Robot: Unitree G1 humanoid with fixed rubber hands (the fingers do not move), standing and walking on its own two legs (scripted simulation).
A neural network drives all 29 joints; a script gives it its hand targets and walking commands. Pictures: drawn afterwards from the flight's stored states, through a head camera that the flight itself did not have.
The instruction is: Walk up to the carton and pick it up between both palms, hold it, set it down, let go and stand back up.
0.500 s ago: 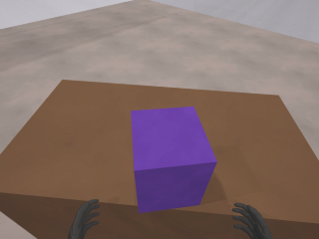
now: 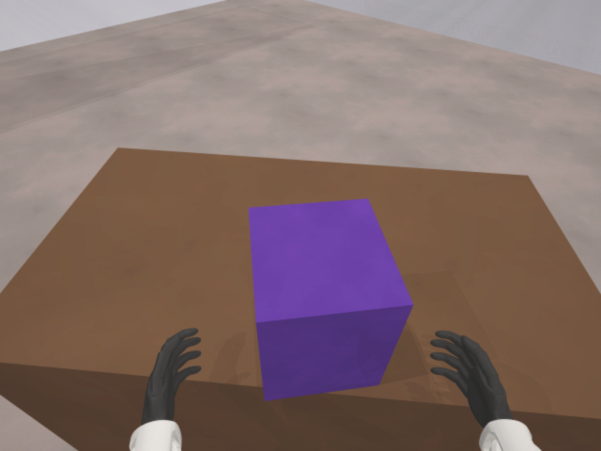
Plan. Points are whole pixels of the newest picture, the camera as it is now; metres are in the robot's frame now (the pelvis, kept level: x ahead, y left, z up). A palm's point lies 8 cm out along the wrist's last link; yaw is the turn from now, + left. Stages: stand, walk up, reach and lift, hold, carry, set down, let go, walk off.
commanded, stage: reach and lift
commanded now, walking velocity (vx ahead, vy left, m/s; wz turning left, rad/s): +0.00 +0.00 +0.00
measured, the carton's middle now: (316, 299) +0.38 +0.01 -0.05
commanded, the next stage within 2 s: none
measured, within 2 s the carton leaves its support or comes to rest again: neither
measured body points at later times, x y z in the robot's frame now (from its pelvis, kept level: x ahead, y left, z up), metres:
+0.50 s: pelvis +0.00 -0.01 +0.00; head +0.00 +0.00 +0.45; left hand +0.27 +0.20 +0.06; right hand +0.30 -0.20 +0.05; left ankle -0.03 +0.14 -0.75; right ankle +0.01 -0.12 -0.75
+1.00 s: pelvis -0.01 -0.01 +0.00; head +0.00 -0.01 +0.45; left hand +0.33 +0.21 +0.11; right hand +0.39 -0.19 +0.11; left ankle -0.03 +0.14 -0.75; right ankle +0.01 -0.12 -0.75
